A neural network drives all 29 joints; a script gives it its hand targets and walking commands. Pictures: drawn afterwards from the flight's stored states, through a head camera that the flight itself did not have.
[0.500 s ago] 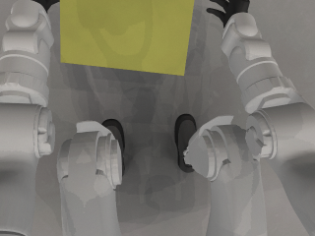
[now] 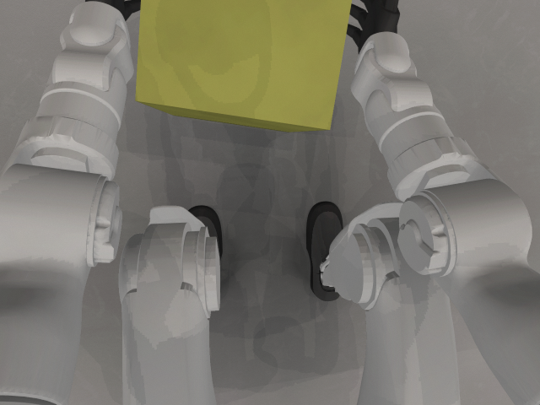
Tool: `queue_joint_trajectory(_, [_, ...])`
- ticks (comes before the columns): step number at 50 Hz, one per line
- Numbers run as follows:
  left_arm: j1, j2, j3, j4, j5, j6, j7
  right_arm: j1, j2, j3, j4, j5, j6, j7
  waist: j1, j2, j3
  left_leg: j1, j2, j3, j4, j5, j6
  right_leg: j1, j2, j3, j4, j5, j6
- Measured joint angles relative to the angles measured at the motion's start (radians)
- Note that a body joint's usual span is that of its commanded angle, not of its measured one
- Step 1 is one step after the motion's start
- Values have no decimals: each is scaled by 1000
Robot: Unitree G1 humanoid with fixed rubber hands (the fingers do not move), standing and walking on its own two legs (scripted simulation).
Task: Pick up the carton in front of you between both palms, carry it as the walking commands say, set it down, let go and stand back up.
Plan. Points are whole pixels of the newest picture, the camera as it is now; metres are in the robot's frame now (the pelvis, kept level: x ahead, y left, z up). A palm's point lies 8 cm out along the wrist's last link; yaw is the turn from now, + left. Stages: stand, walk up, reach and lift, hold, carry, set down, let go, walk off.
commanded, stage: reach and lift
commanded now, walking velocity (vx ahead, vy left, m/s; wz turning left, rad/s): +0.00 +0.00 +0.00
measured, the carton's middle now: (242, 48) +0.52 +0.06 -0.25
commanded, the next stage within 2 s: none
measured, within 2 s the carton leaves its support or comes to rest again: leaves its support in 0.22 s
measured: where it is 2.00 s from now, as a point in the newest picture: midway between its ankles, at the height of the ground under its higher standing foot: (267, 270)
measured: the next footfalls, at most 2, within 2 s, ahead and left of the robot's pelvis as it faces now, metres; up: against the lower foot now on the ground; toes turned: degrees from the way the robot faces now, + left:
none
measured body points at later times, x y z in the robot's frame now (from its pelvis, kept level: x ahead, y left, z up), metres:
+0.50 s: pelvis +0.01 -0.01 +0.02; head +0.28 +0.07 +0.36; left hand +0.51 +0.23 -0.08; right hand +0.52 -0.07 -0.07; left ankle +0.12 +0.12 -0.34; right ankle +0.14 -0.14 -0.34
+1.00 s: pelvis +0.03 -0.02 +0.15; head +0.25 +0.04 +0.54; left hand +0.47 +0.22 +0.08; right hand +0.50 -0.08 +0.09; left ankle +0.12 +0.12 -0.34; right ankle +0.14 -0.13 -0.34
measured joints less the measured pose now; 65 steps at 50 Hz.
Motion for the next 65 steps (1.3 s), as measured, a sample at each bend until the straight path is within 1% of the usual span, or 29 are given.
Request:
queue_joint_trajectory(3, [-35,-4,-1,30,16,20,2,-5,9,-49,-4,-31,7,-10,3,-7,2,-3,-2,-4,6,0,-3,-2,0,-3,6,-1,-3])
queue_joint_trajectory(5, [-48,-8,8,40,37,37,2,-8,14,-86,-11,-51,27,-7,6,-7,3,-3,0,-5,16,-3,-2,-2,3,-4,15,-4,-3])
queue_joint_trajectory(7, [-46,-12,21,34,57,56,1,-6,17,-113,-20,-73,50,2,8,-3,-3,-7,0,-5,28,-8,0,-6,8,-2,25,-8,2])
queue_joint_trajectory(10, [-23,-19,30,3,70,85,6,8,18,-118,-43,-98,85,5,8,-1,-22,-18,2,-2,43,-15,4,-16,17,3,39,-14,9])
queue_joint_trajectory(13, [26,-32,22,-54,57,105,25,45,21,-102,-101,-87,117,-13,3,-7,-47,-21,-2,0,52,-22,3,-19,28,13,52,-26,20])
queue_joint_trajectory(15, [73,-49,21,-111,44,119,44,98,31,-99,-169,-69,128,-29,-3,-11,-70,-17,-13,-3,54,-25,-2,-10,40,23,57,-39,32])
queue_joint_trajectory(16, [101,-58,25,-144,43,127,50,134,39,-104,-208,-61,132,-29,-7,-13,-84,-13,-22,-5,53,-26,-7,-2,47,28,55,-14,32])
queue_joint_trajectory(17, [130,-68,32,-179,47,139,53,174,51,-111,-246,-56,135,-29,-10,-14,-101,-8,-31,-7,51,-26,-12,6,54,33,59,-24,32])
queue_joint_trajectory(20, [206,-106,78,-264,90,187,49,283,91,-151,-345,-71,158,-22,0,-14,-165,11,-51,-22,30,-25,-28,32,75,42,50,-79,42])
queue_joint_trajectory(21, [229,-120,97,-289,109,204,45,312,103,-164,-376,-81,172,-19,5,-13,-185,21,-57,-24,18,-23,-33,42,78,44,40,-72,51])
queue_joint_trajectory(22, [253,-133,116,-314,128,220,44,337,116,-175,-405,-92,187,-17,10,-12,-206,32,-62,-26,4,-21,-37,53,79,46,29,-74,49])
queue_joint_trajectory(24, [301,-156,160,-362,160,246,35,371,141,-201,-452,-124,219,-9,22,-13,-250,61,-67,-25,-30,-15,-45,77,73,48,3,-73,40])
queue_joint_trajectory(27, [344,-191,250,-379,222,276,14,376,178,-263,-455,-212,259,15,29,-9,-313,111,-74,-27,-93,-5,-53,123,64,49,-48,-69,21])
queue_joint_trajectory(29, [356,-210,312,-369,272,297,-1,364,201,-314,-434,-289,281,31,26,1,-347,143,-86,-33,-142,7,-59,156,68,47,-89,-64,9])
queue_joint_trajectory(32, [368,-232,379,-360,346,322,-24,357,228,-375,-415,-388,306,53,13,23,-392,186,-104,-47,-215,26,-65,203,80,46,-155,-60,1])
queue_joint_trajectory(35, [381,-258,429,-367,405,332,-39,372,243,-399,-427,-438,318,67,7,36,-423,226,-107,-53,-280,38,-69,243,86,49,-219,-49,2])
queue_joint_trajectory(38, [408,-285,459,-396,430,323,-47,406,249,-386,-464,-440,319,74,11,38,-447,263,-97,-51,-334,41,-68,275,89,56,-274,-37,3])
queue_joint_trajectory(42, [463,-313,472,-442,431,311,-50,456,258,-362,-504,-431,315,79,12,41,-476,310,-89,-43,-399,42,-65,316,90,68,-336,-31,-1])
queue_joint_trajectory(45, [519,-331,462,-487,417,307,-50,509,265,-331,-543,-412,314,79,12,40,-493,350,-85,-39,-443,40,-64,354,88,74,-377,-32,-4])
queue_joint_trajectory(51, [651,-355,415,-582,362,307,-37,628,278,-258,-610,-354,308,67,11,35,-515,462,-80,-37,-521,26,-61,465,82,80,-455,-43,-12])
queue_joint_trajectory(57, [753,-376,390,-620,340,316,-25,716,279,-214,-614,-329,306,66,6,32,-531,616,-79,-44,-611,17,-58,621,73,79,-549,-51,-22])
queue_joint_trajectory(65, [870,-421,392,-626,371,316,-15,810,289,-210,-577,-357,299,91,0,41,-545,852,-78,-52,-781,35,-49,862,57,82,-727,-30,-33])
